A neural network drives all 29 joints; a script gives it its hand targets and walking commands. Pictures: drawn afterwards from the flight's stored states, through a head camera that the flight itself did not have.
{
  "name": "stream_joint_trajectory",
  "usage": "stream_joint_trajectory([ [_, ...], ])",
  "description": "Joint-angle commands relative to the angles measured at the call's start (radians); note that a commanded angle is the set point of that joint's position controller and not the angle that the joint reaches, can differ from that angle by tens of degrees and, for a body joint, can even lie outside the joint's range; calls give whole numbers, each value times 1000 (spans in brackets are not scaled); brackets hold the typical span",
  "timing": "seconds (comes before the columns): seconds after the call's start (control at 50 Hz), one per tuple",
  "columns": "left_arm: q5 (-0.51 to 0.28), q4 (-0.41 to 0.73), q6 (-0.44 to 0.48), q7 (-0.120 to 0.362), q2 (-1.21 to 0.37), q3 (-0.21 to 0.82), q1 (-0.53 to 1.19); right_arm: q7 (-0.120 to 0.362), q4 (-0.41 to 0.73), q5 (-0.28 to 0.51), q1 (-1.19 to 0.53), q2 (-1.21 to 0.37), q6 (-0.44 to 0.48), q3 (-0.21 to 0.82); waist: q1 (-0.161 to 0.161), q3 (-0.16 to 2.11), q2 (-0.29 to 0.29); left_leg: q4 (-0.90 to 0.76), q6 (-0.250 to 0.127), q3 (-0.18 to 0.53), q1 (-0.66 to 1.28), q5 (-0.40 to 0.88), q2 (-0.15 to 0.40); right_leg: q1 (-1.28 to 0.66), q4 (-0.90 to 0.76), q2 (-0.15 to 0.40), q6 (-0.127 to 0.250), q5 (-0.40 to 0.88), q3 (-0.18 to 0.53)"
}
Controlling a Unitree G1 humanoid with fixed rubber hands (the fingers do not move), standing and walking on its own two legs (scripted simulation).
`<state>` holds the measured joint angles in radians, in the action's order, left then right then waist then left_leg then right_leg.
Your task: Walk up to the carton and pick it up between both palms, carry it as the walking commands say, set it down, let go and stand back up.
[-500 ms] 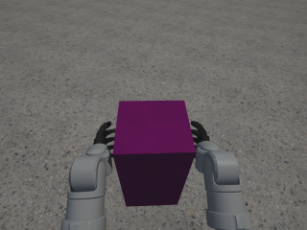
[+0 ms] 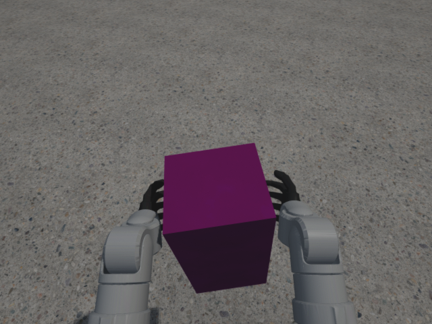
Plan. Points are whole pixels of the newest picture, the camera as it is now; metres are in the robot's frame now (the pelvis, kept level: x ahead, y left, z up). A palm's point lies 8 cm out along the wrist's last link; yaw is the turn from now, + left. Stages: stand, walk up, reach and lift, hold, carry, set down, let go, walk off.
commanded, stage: carry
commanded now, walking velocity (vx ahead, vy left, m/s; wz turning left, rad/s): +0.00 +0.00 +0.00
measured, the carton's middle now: (221, 227) +0.30 +0.01 +0.01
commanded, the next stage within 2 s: none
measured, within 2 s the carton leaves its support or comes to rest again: neither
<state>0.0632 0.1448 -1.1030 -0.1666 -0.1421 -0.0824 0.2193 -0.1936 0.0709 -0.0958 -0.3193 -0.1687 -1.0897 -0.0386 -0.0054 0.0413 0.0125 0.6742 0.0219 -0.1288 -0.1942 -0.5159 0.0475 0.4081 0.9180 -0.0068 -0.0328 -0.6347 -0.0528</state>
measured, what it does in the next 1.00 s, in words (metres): walks ahead: right foot, then left foot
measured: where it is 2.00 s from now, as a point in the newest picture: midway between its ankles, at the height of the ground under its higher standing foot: (214, 222)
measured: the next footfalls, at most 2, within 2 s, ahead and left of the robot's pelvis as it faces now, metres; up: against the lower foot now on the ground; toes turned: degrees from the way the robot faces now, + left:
right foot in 0.02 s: +0.05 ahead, -0.09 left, +0.00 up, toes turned -3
left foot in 0.22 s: +0.04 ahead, +0.11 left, +0.00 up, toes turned +9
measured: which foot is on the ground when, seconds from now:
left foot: down 0.00-0.04, up 0.06-0.20, down 0.22-0.40, up 0.42-0.52, down 0.54-0.76, up 0.78-0.96, down 0.98-1.00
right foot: up 0.00-0.00, down 0.02-0.56, up 0.58-0.72, down 0.74-1.00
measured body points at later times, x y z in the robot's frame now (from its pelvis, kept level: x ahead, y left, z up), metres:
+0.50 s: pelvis +0.16 -0.02 -0.01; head +0.18 +0.00 +0.44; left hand +0.45 +0.13 +0.07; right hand +0.48 -0.11 +0.07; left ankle +0.11 +0.09 -0.68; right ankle +0.01 -0.08 -0.71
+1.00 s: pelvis +0.34 -0.01 +0.00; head +0.37 +0.01 +0.45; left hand +0.65 +0.14 +0.06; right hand +0.66 -0.11 +0.07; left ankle +0.27 +0.11 -0.71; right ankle +0.28 -0.09 -0.71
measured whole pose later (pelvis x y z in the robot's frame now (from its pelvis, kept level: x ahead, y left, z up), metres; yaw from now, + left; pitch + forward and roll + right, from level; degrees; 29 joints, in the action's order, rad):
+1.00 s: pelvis +0.34 -0.01 +0.00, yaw +4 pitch +4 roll +2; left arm 0.11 0.21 -1.06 -0.18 -0.15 -0.05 0.27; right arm -0.21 0.16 -0.04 -0.28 -0.16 -1.05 -0.05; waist 0.01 0.01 -0.09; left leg 0.67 0.01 -0.08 -0.30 -0.43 0.00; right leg 0.34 0.77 0.03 0.05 -0.49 -0.09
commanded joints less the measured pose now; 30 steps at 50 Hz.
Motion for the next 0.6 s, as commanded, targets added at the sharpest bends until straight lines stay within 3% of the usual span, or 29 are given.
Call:
stream_joint_trajectory([
  [0.0, -400, 191, 53, 267, -927, 597, 619, 224, 202, 355, -478, -1003, 55, 540, -15, 397, 5, 127, -35, 37, 104, 1041, 152, -267, -438, 37, 26, 631, -21],
  [0.02, -277, -51, 85, 267, -857, 438, 507, 225, -13, 259, -403, -946, 76, 440, -22, 436, -229, 270, 31, 1, -129, 520, 78, -464, -369, 207, 87, 1320, 183],
  [0.04, -259, -24, 123, 261, -840, 421, 509, 232, 3, 265, -388, -939, 99, 462, -6, 464, -409, 340, 43, -1, -278, -81, -19, -596, -339, 308, 159, 1853, 306],
  [0.06, -302, 119, 125, 250, -892, 516, 539, 240, 150, 356, -461, -980, 84, 558, -5, 456, -339, 235, 24, 86, -214, -98, -1, -543, -335, 318, 203, 1870, 301],
  [0.08, -318, 178, 118, 246, -918, 544, 553, 249, 201, 404, -488, -1011, 76, 588, -14, 414, -297, 153, 20, 89, -239, -96, -10, -560, -316, 302, 216, 1800, 264],
  [0.12, -321, 203, 112, 235, -933, 546, 587, 255, 185, 425, -506, -1036, 75, 589, -14, 377, -209, 99, 22, 56, -273, -39, -12, -567, -293, 279, 189, 1794, 215],
  [0.16, -345, 255, 79, 221, -940, 603, 575, 250, 236, 464, -503, -1051, 51, 622, -13, 403, -192, 8, 14, 30, -189, 73, -24, -527, -260, 259, 161, 1772, 162],
  [0.18, -350, 253, 60, 217, -942, 621, 559, 252, 235, 467, -478, -1048, 35, 622, -6, 427, -164, -78, 5, 22, -103, 178, -19, -484, -233, 241, 142, 1697, 118],
  [0.2, -350, 236, 44, 215, -937, 628, 527, 254, 220, 456, -447, -1037, 24, 608, 1, 467, -92, -152, -11, 19, 44, 440, 6, -400, -191, 214, 110, 1562, 62],
  [0.22, -350, 230, 32, 218, -916, 629, 503, 254, 204, 440, -413, -1018, 19, 586, 4, 514, 33, -89, -53, 81, 232, 931, 74, -251, -118, 167, 65, 1276, 21],
  [0.24, -348, 228, 28, 223, -889, 621, 532, 251, 165, 407, -380, -996, 26, 546, 13, 521, 193, -8, -120, 158, 365, 1466, 152, -93, -45, 109, 22, 960, -17],
  [0.26, -311, 137, 39, 234, -864, 573, 547, 249, 53, 332, -347, -954, 51, 460, 13, 470, 310, 40, -159, 182, 413, 1691, 185, 4, -75, 67, -1, 651, -35],
  [0.28, -270, 42, 77, 245, -854, 516, 554, 251, -29, 264, -359, -927, 88, 397, 3, 431, 344, 70, -169, 149, 436, 1706, 173, 77, -209, 31, 1, 340, -55],
  [0.3, -276, 39, 98, 245, -864, 529, 554, 250, 9, 263, -402, -919, 107, 396, -19, 402, 254, 133, -132, 78, 342, 1697, 129, -3, -328, 12, 7, 394, -82],
  [0.32, -284, 33, 119, 251, -863, 524, 567, 250, 30, 270, -431, -923, 117, 400, -31, 404, 114, 237, -79, 4, 168, 1521, 85, -195, -376, 31, 20, 777, -70],
  [0.34, -382, 221, 107, 250, -918, 625, 603, 247, 248, 372, -503, -976, 98, 522, -46, 384, -82, 351, -22, -37, -90, 1143, 52, -417, -335, 78, 57, 1212, -36],
  [0.36, -436, 316, 83, 244, -950, 664, 606, 242, 368, 436, -535, -1014, 68, 604, -57, 352, -371, 451, 11, -78, -460, 314, -24, -714, -287, 181, 117, 1868, 83],
  [0.38, -429, 283, 64, 238, -959, 649, 567, 236, 351, 457, -513, -1039, 46, 630, -41, 332, -474, 463, 3, -59, -660, -149, -64, -872, -268, 254, 153, 2231, 174],
  [0.4, -423, 272, 42, 233, -961, 656, 537, 227, 339, 468, -502, -1039, 26, 641, -37, 325, -373, 426, -15, -17, -671, -154, -64, -884, -293, 266, 157, 2201, 206],
  [0.42, -401, 247, 22, 231, -936, 643, 516, 224, 290, 452, -468, -1024, 13, 622, -34, 306, -286, 380, -34, -27, -657, -115, -88, -854, -285, 243, 132, 2182, 187],
  [0.44, -376, 214, 9, 229, -904, 635, 492, 226, 223, 432, -411, -1003, 9, 591, -31, 286, -200, 319, -48, -65, -614, -61, -123, -807, -261, 206, 83, 2148, 146],
  [0.46, -396, 272, -3, 226, -893, 673, 508, 232, 232, 441, -373, -997, 0, 604, -20, 320, -126, 125, -55, -68, -446, 73, -143, -688, -224, 184, 84, 2050, 122],
  [0.48, -405, 302, -16, 224, -884, 697, 515, 239, 220, 431, -324, -998, -13, 598, -6, 340, -97, 10, -49, -102, -209, 249, -173, -474, -127, 158, 89, 1883, 72],
  [0.5, -413, 320, -27, 226, -881, 716, 552, 247, 198, 414, -264, -1010, -21, 586, 48, 394, -14, -154, -88, -61, 126, 545, -118, -202, 87, 131, 58, 1579, 5],
  [0.52, -416, 312, -40, 234, -885, 724, 556, 249, 174, 389, -212, -1015, -24, 566, 80, 459, 305, -141, -261, 254, 512, 1502, 167, 177, 458, 9, -31, 645, -80],
  [0.54, -429, 306, -48, 248, -902, 720, 585, 246, 177, 388, -243, -1014, -24, 550, 68, 510, 444, -57, -382, 424, 661, 2083, 316, 315, 580, -100, -14, -86, 19],
  [0.56, -448, 294, -55, 263, -917, 712, 609, 248, 180, 378, -276, -1007, -27, 529, 59, 478, 313, -94, -389, 436, 530, 1934, 337, 282, 597, -53, 27, -61, 110],
  [0.58, -439, 240, -37, 278, -908, 678, 634, 244, 171, 347, -330, -990, -11, 509, 53, 386, 221, -130, -377, 445, 407, 1691, 321, 327, 536, -11, 60, -73, 116],
])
